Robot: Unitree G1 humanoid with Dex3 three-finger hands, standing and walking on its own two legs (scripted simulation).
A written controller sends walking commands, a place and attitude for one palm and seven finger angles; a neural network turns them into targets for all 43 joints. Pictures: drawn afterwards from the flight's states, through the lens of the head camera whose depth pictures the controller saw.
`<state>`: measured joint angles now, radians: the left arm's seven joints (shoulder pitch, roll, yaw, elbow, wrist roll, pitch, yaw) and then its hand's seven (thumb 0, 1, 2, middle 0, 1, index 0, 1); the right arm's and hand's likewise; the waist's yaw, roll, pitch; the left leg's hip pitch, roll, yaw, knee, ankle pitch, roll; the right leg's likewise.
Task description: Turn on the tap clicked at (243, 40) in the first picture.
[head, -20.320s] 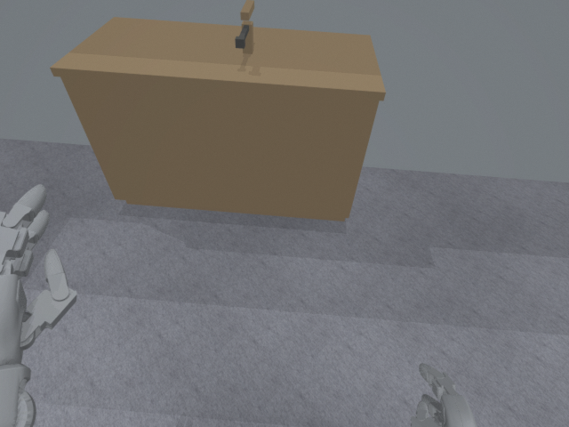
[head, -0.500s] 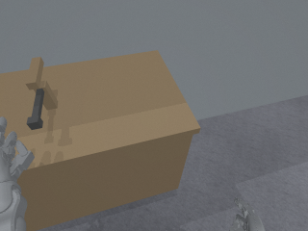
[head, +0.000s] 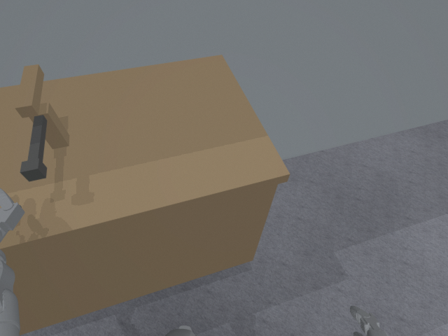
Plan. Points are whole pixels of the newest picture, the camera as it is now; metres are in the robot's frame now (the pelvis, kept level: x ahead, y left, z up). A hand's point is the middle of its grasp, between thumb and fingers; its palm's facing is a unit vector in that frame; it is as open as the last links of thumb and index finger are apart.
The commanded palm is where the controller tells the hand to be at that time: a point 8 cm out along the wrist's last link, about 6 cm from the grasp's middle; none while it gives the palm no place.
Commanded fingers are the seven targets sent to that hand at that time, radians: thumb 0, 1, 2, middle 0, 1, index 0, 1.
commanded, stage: reach beside the lever's end, fingers flat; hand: left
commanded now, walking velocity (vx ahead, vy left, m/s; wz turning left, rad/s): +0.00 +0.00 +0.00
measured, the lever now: (34, 170) +0.36 +0.37 +0.08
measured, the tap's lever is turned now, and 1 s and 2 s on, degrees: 0 0 6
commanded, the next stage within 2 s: push the lever round in 0.58 s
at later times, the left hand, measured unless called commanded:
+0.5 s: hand (24, 200) +0.31 +0.37 +0.05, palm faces +0.59 -0.80 -0.13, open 7.8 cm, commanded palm +0.27 +0.40 +0.06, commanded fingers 0.00 0.90 0.90 -0.15 -0.15 -0.15 -0.15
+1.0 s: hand (35, 194) +0.33 +0.36 +0.05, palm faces +0.58 -0.81 -0.12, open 7.8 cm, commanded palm +0.28 +0.38 +0.06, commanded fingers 0.00 0.90 0.90 -0.15 -0.15 -0.15 -0.15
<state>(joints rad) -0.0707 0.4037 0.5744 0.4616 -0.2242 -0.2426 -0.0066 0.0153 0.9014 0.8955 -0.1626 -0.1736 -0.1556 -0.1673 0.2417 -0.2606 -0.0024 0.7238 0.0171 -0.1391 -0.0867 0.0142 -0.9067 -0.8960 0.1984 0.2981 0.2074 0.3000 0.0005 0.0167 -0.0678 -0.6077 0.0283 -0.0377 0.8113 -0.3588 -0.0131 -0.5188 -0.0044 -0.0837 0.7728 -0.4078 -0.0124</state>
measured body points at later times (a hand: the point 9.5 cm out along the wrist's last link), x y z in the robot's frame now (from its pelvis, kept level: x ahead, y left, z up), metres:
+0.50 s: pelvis +0.00 +0.01 -0.01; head +0.06 +0.02 +0.44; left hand +0.28 +0.41 +0.06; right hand +0.10 -0.26 -0.12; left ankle +0.03 +0.13 -0.71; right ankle -0.01 -0.11 -0.71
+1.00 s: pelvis +0.01 +0.00 -0.01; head +0.07 +0.02 +0.44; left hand +0.29 +0.40 +0.06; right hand +0.12 -0.26 -0.11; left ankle +0.03 +0.13 -0.71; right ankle -0.01 -0.11 -0.71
